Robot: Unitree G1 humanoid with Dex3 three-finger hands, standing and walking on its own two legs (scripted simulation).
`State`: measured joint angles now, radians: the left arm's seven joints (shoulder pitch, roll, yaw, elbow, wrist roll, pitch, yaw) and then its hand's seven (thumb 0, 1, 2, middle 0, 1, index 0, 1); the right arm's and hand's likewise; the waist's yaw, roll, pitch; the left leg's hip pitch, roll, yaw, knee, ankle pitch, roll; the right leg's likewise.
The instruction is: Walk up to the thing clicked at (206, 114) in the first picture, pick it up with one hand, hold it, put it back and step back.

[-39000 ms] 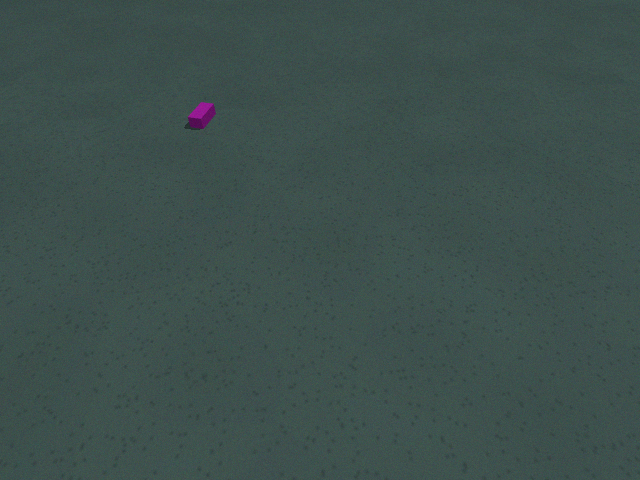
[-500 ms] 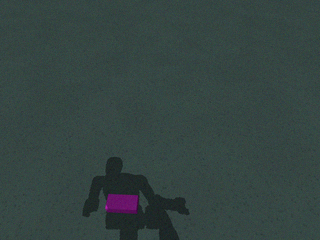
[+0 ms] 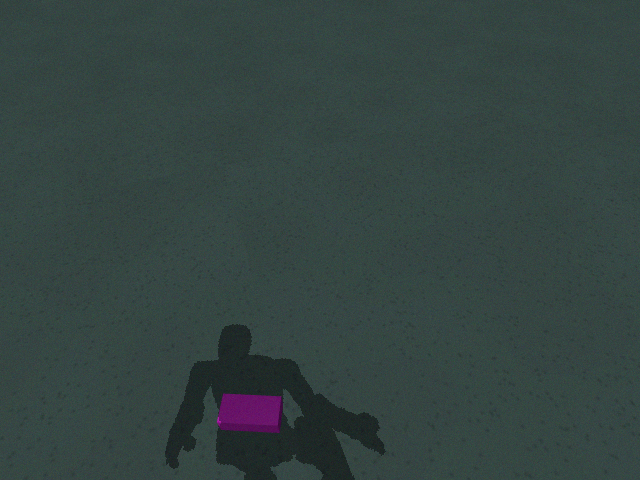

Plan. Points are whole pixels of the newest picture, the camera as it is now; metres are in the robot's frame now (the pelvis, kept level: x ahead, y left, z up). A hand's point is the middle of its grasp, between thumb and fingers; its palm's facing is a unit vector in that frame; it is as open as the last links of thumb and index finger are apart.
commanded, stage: stand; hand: left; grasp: from above
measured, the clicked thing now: (251, 413) +0.47 +0.23 -0.75
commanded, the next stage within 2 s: step back in 1.62 s
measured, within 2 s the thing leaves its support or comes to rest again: neither
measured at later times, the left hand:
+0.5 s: hand out of the picture +0.08 +0.23 -0.16, palm faces +0.01 -0.94 -0.33, open 7.4 cm
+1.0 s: hand out of the picture +0.09 +0.23 -0.16, palm faces +0.01 -0.94 -0.34, open 7.4 cm
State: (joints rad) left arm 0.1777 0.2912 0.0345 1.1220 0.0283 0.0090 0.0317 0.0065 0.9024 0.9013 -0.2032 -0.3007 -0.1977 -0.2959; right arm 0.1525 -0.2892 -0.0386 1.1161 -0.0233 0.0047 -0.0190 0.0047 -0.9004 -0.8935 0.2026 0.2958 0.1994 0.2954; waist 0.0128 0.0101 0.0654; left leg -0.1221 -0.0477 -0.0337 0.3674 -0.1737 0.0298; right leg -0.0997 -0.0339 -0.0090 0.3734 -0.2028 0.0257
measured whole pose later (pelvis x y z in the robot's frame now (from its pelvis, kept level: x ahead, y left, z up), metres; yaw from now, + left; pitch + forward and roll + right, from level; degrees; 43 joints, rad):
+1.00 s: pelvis +0.02 -0.02 +0.00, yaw +0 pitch -3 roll +0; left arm 0.10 0.32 0.02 1.15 0.01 0.00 0.02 0.01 0.90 0.90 -0.20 -0.30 -0.20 -0.30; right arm 0.11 -0.32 -0.01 1.15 -0.01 -0.01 -0.01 0.00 -0.90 -0.89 0.20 0.30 0.20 0.30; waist 0.00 0.01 0.06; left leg -0.09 -0.02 -0.04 0.30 -0.17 0.01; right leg -0.07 -0.01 -0.02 0.31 -0.19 0.00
